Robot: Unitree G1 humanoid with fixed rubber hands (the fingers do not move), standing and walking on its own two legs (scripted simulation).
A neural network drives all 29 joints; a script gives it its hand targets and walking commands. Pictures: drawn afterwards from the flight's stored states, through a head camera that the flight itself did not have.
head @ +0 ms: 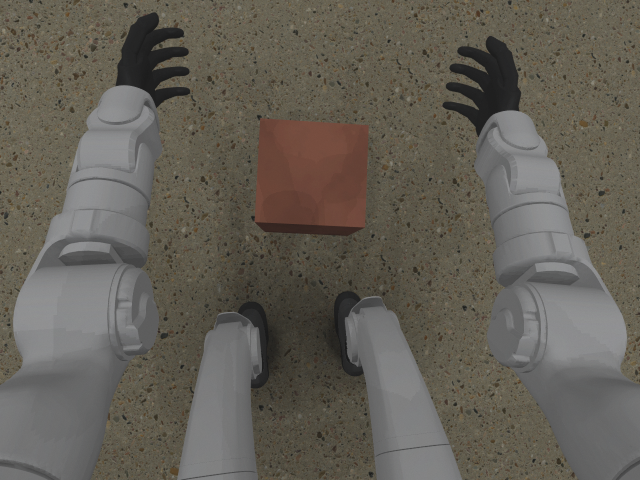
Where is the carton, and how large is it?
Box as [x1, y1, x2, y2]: [255, 118, 368, 235]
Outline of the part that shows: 260,118 255,222 264,231 347,235 364,227 368,125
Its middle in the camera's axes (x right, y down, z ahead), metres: -0.02 -0.11 +0.87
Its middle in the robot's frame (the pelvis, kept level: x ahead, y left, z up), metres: +0.49 -0.05 -0.52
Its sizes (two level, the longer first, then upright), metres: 0.210 0.200 0.250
